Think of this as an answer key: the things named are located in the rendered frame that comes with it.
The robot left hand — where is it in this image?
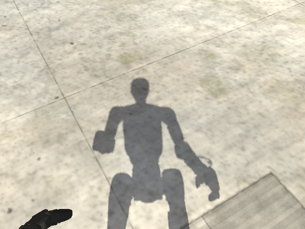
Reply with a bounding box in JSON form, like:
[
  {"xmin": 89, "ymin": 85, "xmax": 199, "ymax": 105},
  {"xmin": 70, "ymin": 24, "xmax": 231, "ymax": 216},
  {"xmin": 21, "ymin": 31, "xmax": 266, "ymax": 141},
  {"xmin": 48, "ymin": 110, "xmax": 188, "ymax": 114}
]
[{"xmin": 19, "ymin": 209, "xmax": 72, "ymax": 229}]

